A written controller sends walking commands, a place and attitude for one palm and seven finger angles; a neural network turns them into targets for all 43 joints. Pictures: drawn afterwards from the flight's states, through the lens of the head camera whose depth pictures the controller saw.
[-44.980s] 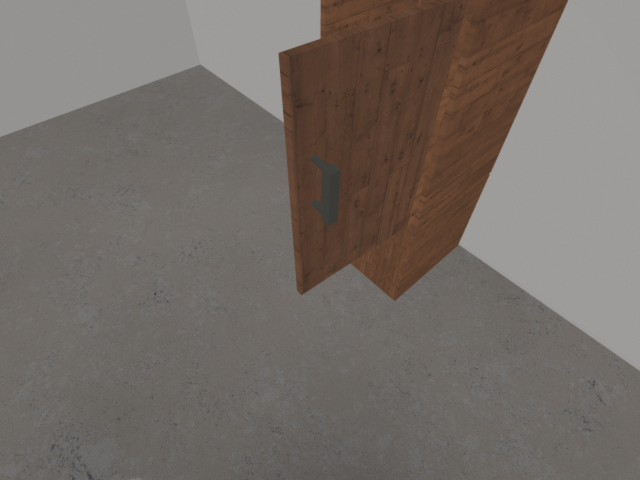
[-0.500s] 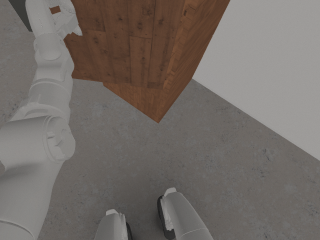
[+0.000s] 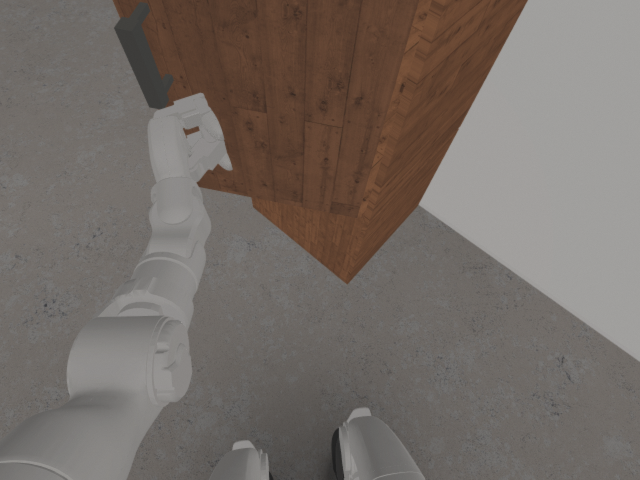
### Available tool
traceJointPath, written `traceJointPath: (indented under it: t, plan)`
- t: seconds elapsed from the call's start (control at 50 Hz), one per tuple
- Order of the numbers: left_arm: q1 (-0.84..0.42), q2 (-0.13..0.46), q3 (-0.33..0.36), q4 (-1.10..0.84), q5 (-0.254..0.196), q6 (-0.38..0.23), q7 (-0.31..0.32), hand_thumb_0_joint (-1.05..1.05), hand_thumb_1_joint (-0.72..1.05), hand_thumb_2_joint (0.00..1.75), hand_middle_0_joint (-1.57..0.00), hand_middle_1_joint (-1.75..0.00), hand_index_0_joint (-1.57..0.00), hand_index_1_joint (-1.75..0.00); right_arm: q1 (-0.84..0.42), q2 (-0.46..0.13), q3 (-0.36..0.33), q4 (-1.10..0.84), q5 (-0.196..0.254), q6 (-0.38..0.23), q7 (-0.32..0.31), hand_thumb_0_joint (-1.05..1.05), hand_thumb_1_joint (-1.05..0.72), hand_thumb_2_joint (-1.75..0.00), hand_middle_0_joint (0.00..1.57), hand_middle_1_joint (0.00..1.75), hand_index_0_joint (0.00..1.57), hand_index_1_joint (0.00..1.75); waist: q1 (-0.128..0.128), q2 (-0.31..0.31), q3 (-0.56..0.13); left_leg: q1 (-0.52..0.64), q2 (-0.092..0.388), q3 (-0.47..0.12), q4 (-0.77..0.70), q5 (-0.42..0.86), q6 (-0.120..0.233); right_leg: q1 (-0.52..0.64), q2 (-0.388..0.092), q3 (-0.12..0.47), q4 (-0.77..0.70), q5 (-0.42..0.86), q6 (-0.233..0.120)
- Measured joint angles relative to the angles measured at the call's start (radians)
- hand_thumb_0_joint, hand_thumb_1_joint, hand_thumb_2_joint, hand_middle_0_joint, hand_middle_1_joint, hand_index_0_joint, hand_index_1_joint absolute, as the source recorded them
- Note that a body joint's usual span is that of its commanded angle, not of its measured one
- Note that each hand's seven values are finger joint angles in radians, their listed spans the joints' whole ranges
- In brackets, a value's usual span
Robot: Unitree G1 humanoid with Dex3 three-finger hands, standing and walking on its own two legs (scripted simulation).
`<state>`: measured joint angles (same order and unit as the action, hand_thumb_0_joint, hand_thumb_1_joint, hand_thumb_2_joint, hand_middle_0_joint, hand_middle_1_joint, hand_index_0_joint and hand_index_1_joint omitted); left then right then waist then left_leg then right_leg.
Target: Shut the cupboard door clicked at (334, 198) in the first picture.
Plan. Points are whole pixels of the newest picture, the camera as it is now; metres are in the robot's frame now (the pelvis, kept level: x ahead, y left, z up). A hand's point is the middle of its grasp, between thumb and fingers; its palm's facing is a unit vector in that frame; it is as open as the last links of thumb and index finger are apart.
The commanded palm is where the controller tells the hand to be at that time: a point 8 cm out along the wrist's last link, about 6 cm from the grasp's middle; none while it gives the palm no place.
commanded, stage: pull the fist back off the door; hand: left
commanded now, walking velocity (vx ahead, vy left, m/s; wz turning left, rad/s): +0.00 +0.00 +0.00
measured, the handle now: (150, 58) +0.67 +0.16 +0.07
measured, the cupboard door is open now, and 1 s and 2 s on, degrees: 30 30 30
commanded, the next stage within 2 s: draw the hand back to the body in 0.12 s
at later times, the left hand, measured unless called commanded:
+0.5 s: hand (169, 161) +0.47 +0.12 +0.10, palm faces +0.13 -0.99 -0.07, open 3.1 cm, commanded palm +0.41 +0.16 +0.12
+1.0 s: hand (11, 274) +0.31 +0.20 +0.17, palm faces +0.21 -0.95 -0.23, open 3.3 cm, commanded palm +0.27 +0.24 +0.19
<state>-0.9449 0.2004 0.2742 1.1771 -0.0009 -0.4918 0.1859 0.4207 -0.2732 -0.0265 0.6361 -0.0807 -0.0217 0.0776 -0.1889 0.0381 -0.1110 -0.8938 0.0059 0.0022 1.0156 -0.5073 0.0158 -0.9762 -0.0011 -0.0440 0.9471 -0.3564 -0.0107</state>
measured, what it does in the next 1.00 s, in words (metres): rises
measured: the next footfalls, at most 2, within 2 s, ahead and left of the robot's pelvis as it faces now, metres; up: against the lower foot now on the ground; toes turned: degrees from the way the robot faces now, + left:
none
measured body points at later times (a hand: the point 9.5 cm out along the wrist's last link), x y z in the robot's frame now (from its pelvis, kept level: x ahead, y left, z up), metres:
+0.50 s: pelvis +0.01 +0.00 +0.02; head +0.09 -0.02 +0.46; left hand +0.45 +0.17 +0.10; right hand +0.02 -0.25 -0.11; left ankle -0.02 +0.11 -0.67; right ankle +0.04 -0.12 -0.67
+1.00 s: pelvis +0.02 +0.01 +0.06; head +0.01 -0.01 +0.51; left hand +0.29 +0.25 +0.19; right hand +0.21 -0.21 -0.01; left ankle -0.02 +0.11 -0.67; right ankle +0.04 -0.12 -0.67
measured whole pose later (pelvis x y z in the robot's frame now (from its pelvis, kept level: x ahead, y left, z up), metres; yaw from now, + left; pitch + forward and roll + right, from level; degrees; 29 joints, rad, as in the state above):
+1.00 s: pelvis +0.02 +0.01 +0.06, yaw +1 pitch -1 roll -1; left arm 0.00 0.26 0.10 0.10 -0.06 -0.11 0.06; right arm 0.19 -0.21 0.04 0.55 0.03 -0.03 -0.08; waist 0.03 0.05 -0.02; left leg -0.17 -0.02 0.01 0.52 -0.34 0.03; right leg -0.26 -0.01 -0.04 0.51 -0.23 0.00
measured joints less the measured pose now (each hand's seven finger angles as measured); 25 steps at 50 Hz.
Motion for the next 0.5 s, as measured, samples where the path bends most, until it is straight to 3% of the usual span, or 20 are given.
traceJointPath:
  t: [0.08,0.16,0.24,0.3,0.4,0.44,0.5]
  plan:
    - [0.025,-0.012,-0.04,-0.045,0.032,-0.052,0.018,0.02,0.9,0.9,-1.3,-1.5,-1.3,-1.5,-0.03,0.009,-0.006,0.015,-0.002,-0.006,-0.005,0.0,-0.9,-0.9,0.2,0.3,0.2,0.3,0.009,0.003,-0.002,-0.004,-0.006,-0.001,0.017,-0.006,-0.001,-0.006,-0.006,0.0,0.022,-0.01,0.001]
    - [-0.027,-0.001,-0.07,0.017,0.049,-0.018,0.02,0.02,0.9,0.9,-1.3,-1.5,-1.3,-1.51,-0.059,0.018,0.004,0.03,0.007,0.006,-0.015,0.0,-0.9,-0.9,0.2,0.3,0.2,0.3,0.012,0.014,0.002,0.004,-0.011,-0.004,0.017,-0.004,0.001,0.004,-0.012,-0.003,0.025,-0.011,0.002]
    - [-0.088,0.008,-0.04,0.09,0.016,0.047,0.026,0.01,0.9,0.9,-1.3,-1.5,-1.3,-1.5,-0.07,0.029,0.023,0.024,0.013,0.008,-0.026,0.0,-0.9,-0.9,0.2,0.3,0.2,0.3,0.002,0.013,0.007,0.011,-0.014,0.0,0.0,0.008,0.002,0.008,-0.013,0.002,0.012,-0.001,0.002]
    - [-0.083,0.005,0.008,0.069,-0.003,0.04,0.022,0.02,0.9,0.9,-1.3,-1.5,-1.3,-1.5,-0.059,0.036,0.029,0.013,0.009,-0.001,-0.029,0.0,-0.9,-0.9,0.2,0.3,0.2,0.3,-0.001,0.007,0.0,0.011,-0.011,0.01,-0.011,0.013,0.001,0.002,-0.01,0.011,0.006,0.005,0.001]
    - [0.082,0.012,0.037,-0.103,0.016,-0.005,-0.022,0.02,0.9,0.9,-1.29,-1.5,-1.3,-1.5,-0.015,0.036,0.019,-0.012,0.017,0.013,-0.027,0.0,-0.9,-0.9,0.2,0.3,0.2,0.3,0.027,0.008,-0.018,0.067,0.002,0.038,-0.045,0.011,0.0,0.039,0.007,0.038,-0.015,0.008,-0.001]
    - [0.178,0.018,0.022,-0.185,0.009,0.019,-0.05,0.02,0.9,0.9,-1.29,-1.5,-1.3,-1.5,0.001,0.032,0.014,-0.022,0.03,0.03,-0.028,0.0,-0.9,-0.9,0.2,0.3,0.2,0.3,0.048,0.015,-0.016,0.115,0.006,0.045,-0.076,0.015,0.001,0.084,0.013,0.045,-0.042,0.013,-0.001]
    - [0.326,0.009,0.0,-0.314,-0.053,0.092,-0.092,0.01,0.9,0.9,-1.29,-1.5,-1.3,-1.5,0.015,0.026,0.011,-0.031,0.059,0.046,-0.04,0.0,-0.9,-0.9,0.2,0.3,0.2,0.3,0.082,0.022,-0.007,0.207,0.009,0.046,-0.139,0.033,0.0,0.176,0.017,0.046,-0.105,0.03,0.0]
